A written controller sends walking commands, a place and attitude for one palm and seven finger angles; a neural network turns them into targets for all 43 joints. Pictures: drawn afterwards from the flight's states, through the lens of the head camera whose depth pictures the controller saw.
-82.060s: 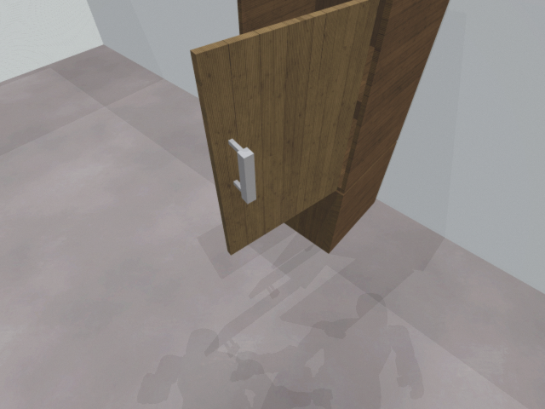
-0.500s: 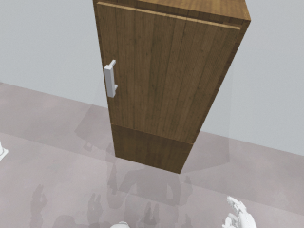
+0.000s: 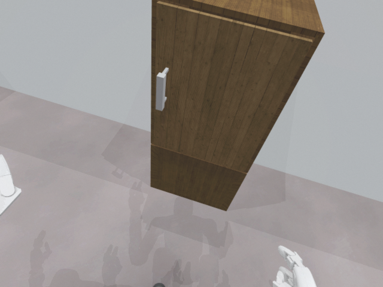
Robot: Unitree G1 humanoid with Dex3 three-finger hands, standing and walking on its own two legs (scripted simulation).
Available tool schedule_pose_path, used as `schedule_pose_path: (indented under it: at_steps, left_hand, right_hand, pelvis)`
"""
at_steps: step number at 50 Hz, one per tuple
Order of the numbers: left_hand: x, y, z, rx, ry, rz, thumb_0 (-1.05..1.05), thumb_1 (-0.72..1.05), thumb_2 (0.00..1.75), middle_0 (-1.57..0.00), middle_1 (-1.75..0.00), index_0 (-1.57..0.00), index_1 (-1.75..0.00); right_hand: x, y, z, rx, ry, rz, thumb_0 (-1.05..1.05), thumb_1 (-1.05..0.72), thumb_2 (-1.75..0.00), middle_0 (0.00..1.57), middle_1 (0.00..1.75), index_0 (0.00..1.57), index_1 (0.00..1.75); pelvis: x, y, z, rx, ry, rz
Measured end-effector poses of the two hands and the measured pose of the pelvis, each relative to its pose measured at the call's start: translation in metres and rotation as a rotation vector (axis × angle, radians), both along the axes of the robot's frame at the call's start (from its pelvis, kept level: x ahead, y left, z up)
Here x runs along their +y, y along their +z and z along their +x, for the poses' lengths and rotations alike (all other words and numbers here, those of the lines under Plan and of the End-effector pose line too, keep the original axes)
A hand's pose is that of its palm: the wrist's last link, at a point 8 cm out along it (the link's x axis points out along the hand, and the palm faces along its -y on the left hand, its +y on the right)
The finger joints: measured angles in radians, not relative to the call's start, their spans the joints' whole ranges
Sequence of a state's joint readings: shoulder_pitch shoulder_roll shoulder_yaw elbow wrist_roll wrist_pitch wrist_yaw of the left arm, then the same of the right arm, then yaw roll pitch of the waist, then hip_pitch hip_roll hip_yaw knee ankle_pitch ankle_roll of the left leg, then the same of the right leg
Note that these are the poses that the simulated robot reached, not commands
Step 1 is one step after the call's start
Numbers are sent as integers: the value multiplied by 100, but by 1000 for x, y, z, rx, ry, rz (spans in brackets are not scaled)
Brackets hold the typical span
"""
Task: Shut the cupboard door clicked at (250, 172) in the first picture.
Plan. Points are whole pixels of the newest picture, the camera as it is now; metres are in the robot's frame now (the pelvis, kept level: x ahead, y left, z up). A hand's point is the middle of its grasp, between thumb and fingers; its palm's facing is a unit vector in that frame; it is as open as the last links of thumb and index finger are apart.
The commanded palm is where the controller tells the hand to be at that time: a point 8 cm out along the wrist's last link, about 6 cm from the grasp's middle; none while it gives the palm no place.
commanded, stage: stop stepping back and stand still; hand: left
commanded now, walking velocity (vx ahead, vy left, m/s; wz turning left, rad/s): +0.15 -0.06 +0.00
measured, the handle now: (163, 89) +0.72 +0.15 -0.01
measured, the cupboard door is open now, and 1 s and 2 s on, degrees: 0 0 0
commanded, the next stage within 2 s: let the arm hang, fingers relaxed in 1.32 s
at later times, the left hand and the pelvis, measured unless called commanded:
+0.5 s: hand out of the picture +0.07 +0.31 +0.18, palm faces +0.46 -0.80 -0.38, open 7.5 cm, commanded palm +0.02 +0.34 +0.18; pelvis -0.11 +0.03 -0.03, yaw +0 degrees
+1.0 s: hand out of the picture -0.03 +0.35 +0.19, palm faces +0.52 -0.74 -0.42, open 7.5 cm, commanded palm -0.07 +0.37 +0.18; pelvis -0.22 +0.07 -0.01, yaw -2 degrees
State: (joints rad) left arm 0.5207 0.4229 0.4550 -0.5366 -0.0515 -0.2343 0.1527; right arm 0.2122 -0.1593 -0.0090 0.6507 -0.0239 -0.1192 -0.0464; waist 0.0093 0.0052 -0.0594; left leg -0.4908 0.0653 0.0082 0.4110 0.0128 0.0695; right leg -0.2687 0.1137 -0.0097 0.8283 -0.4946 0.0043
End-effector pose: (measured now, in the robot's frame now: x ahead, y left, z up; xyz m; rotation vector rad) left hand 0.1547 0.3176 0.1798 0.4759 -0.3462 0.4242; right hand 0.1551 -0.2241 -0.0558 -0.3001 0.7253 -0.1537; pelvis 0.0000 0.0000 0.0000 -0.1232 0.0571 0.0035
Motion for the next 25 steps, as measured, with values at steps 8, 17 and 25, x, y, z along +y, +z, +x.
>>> schedule_pose_path:
  at_steps: [8,17,25]
  left_hand:
    - [-24,3,-27,-21,-123,61,2,89,90,-21,-30,-20,-30]
    - [1,2,-61,-83,-97,31,1,88,90,-22,-30,-21,-30]
    - [27,6,-124,-80,-44,60,2,88,90,-21,-30,-21,-30]
  right_hand:
    - [14,-8,-30,-78,35,39,1,-90,-90,21,30,21,30]
    - [-7,-32,-117,-14,-142,-14,1,-90,-90,21,30,21,30]
    - [7,-37,-170,53,-123,-5,1,-90,-90,20,30,20,30]
  pelvis:
    - [-1,-15,-54,14,-79,58]
    - [19,-30,-68,-121,-37,36]
    - [34,-28,-113,-125,6,55]
